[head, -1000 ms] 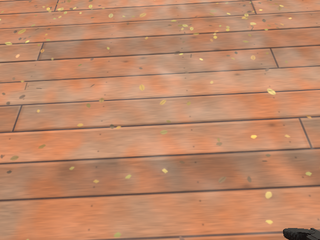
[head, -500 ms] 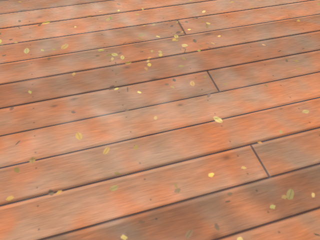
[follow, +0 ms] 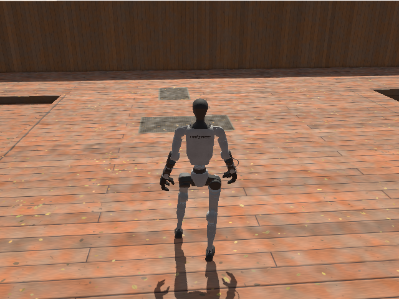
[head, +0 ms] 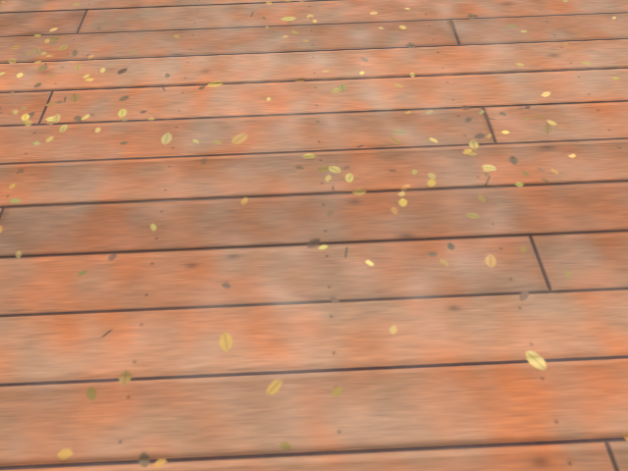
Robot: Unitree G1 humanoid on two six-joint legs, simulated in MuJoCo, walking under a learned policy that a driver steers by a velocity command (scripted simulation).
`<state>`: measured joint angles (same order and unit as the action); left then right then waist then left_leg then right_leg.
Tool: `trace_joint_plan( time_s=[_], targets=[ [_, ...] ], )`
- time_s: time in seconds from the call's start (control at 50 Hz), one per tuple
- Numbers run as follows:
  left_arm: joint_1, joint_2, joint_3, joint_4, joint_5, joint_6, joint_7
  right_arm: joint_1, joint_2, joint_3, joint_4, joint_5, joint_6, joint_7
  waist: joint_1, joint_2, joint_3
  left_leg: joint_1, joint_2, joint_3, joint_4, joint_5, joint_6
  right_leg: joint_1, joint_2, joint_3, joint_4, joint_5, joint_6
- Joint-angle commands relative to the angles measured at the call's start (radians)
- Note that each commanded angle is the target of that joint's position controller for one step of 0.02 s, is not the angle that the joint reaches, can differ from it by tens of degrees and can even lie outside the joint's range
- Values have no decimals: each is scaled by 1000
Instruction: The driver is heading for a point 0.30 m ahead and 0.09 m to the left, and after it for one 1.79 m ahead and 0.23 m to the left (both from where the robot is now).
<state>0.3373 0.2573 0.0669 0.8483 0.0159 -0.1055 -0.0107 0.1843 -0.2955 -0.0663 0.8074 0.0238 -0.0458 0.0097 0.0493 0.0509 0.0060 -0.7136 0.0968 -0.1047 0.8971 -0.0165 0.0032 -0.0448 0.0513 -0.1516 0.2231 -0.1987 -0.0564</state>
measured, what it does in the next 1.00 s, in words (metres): walks ahead, turning left: left foot, then right foot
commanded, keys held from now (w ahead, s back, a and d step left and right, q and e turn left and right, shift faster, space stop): w+q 0.36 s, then w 0.64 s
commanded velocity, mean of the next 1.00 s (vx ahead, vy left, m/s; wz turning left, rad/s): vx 0.50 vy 0.00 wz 0.30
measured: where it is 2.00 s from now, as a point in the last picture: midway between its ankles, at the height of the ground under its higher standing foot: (250, 265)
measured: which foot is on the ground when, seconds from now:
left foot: up 0.00-0.22, down 0.24-0.76, up 0.78-1.00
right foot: down 0.00-0.24, up 0.26-0.72, down 0.74-1.00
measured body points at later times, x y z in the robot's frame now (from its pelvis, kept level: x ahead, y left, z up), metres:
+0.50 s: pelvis +0.27 +0.08 +0.00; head +0.30 +0.10 +0.45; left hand +0.38 +0.38 -0.10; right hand +0.42 -0.17 -0.11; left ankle +0.25 +0.14 -0.75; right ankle +0.42 -0.08 -0.68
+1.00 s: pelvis +0.56 +0.09 +0.00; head +0.58 +0.09 +0.45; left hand +0.52 +0.36 -0.12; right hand +0.78 -0.12 -0.11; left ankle +0.57 +0.27 -0.68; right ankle +0.58 +0.01 -0.75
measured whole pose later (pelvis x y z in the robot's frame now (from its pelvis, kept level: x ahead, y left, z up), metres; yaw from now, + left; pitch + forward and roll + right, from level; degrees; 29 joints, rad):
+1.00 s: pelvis +0.56 +0.09 +0.00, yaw +18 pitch +2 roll -1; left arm 0.33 0.26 0.04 0.82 0.00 -0.09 -0.03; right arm 0.21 -0.29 -0.06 0.72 0.01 -0.06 0.00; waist 0.04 0.04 0.01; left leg -0.62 0.10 -0.04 0.99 -0.23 0.00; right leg -0.18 0.06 -0.04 0.31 -0.17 -0.07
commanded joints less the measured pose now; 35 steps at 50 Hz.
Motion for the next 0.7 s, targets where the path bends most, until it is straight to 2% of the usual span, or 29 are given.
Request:
trace_joint_plan(
  time_s=[0.02, 0.08, 0.14, 0.18, 0.2, 0.22, 0.24, 0.26, 0.28, 0.3, 0.32, 0.34, 0.36, 0.38, 0.42, 0.48, 0.54, 0.58, 0.62, 0.66, 0.7],
  targets=[
    [-60, 146, 30, -59, -5, -14, 14, -59, -20, 1, -72, -5, -10, 16, -7, -91, 56, 18, 8, 38, -127, 128, 6, -42, -278, 60, -116, 283, -111],
    [-2, 163, 36, -27, -15, 4, 20, -156, -7, 10, -125, -4, -11, 33, 32, -80, 90, -28, 4, 78, -214, 96, 25, 64, -313, 27, -88, 312, -106],
    [17, 179, 42, -9, -26, 29, 23, -206, -12, 9, -175, -1, -10, 53, 34, -93, 95, -39, -18, 131, -259, -28, 55, 163, -343, -2, -13, 441, -89],
    [-8, 208, 49, -16, -30, 43, 32, -168, -38, -5, -190, 0, -7, 60, -8, -132, 43, 77, -77, 195, -265, -130, 91, 182, -343, -34, 104, 765, -65],
    [-18, 223, 52, -21, -31, 51, 37, -99, -63, -20, -182, 0, -3, 60, -52, -154, -8, 181, -118, 224, -260, -176, 114, 178, -337, -48, 215, 929, -53],
    [-37, 228, 52, -26, -34, 59, 43, 39, -106, -45, -152, 2, -2, 54, -132, -147, -82, 373, -160, 234, -312, -146, 146, 123, -310, -71, 399, 975, -29],
    [-41, 218, 45, -40, -31, 54, 48, 208, -180, -82, -112, 1, 4, 35, -214, -91, -172, 677, -126, 126, -361, -96, 195, -79, -270, -75, 662, 780, 12],
    [50, 71, -2, -92, 6, 26, 29, 240, -302, -106, -105, 4, 5, 20, -126, 180, -258, 1069, 148, -391, -386, -154, 368, -560, -92, -38, 1046, -132, 79],
    [-14, 103, -6, -110, -20, -20, 13, 262, -252, -85, -133, -3, -7, 20, -160, 123, -414, 1165, 258, -746, -561, -237, 452, -708, -7, 209, 1210, -396, 79],
    [-122, 159, 10, -143, -59, -43, 2, 239, -188, -66, -127, -14, -16, 22, -188, 61, -294, 1098, 219, -593, -581, -188, 387, -795, -68, 259, 1201, -316, 53],
    [-149, 147, 3, -154, -56, -53, 3, 181, -154, -57, -132, -7, -21, 22, -147, -1, -192, 949, 174, -456, -579, -119, 347, -777, -111, 248, 1111, -231, 37],
    [-155, 147, 8, -145, -31, -52, 11, 106, -122, -47, -147, -6, -21, 21, -99, -54, -114, 791, 132, -357, -593, -20, 318, -717, -143, 238, 1018, -187, 43],
    [-137, 162, 18, -141, -16, -40, 14, 59, -95, -37, -166, -16, -22, 18, -61, -37, -90, 683, 106, -298, -615, 60, 308, -639, -166, 242, 963, -156, 50],
    [-111, 158, 20, -135, -13, -24, 12, 35, -87, -33, -177, -21, -22, 15, -37, -28, -78, 618, 93, -270, -640, 92, 306, -591, -175, 237, 930, -137, 60],
    [-92, 125, 14, -129, -6, -1, 12, 41, -101, -35, -171, -18, -29, 8, -23, -26, -63, 534, 80, -200, -670, 179, 309, -558, -178, 209, 851, -94, 89],
    [-183, 90, -1, -154, -3, 8, 13, 84, -121, -38, -143, -16, -32, -7, -54, -5, -24, 489, 38, -103, -695, 204, 274, -566, -170, 187, 659, 91, 114],
    [-288, 74, -11, -173, -12, 1, 2, 126, -127, -36, -120, -11, -29, -12, -105, 15, -7, 488, 6, -54, -690, 90, 225, -511, -133, 171, 445, 297, 105],
    [-343, 81, -11, -189, -22, -4, -7, 162, -137, -36, -101, -9, -29, -10, -131, 24, 12, 519, 34, -82, -689, 13, 221, -504, -117, 171, 377, 340, 95],
    [-383, 96, -8, -207, -25, -10, -15, 187, -138, -36, -83, -6, -26, -10, -143, 26, 31, 597, 70, -116, -658, 7, 219, -542, -111, 181, 329, 301, 74],
    [-391, 111, -3, -219, -23, -17, -25, 202, -143, -38, -70, -6, -19, -13, -136, 33, 36, 680, 109, -149, -616, 50, 208, -564, -104, 184, 292, 223, 46],
    [-344, 127, 4, -213, -23, -22, -28, 194, -151, -42, -64, -7, -11, -17, -104, 56, 23, 724, 122, -160, -563, 166, 187, -504, -86, 167, 268, 143, 15]
  ],
)
Keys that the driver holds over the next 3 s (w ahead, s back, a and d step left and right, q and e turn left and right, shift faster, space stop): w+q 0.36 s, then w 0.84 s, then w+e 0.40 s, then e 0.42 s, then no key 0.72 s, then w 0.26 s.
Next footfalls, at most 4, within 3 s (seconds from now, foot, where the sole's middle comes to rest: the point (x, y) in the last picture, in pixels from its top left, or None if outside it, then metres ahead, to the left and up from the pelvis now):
0.24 left None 0.29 0.15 -0.78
0.74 right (342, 419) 0.62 0.02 -0.78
1.28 left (212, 337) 0.82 0.34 -0.78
1.80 right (300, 243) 1.13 0.14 -0.78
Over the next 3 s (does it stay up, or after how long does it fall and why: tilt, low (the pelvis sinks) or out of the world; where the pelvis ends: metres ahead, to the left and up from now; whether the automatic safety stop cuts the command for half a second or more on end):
stays up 1.13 0.25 -0.02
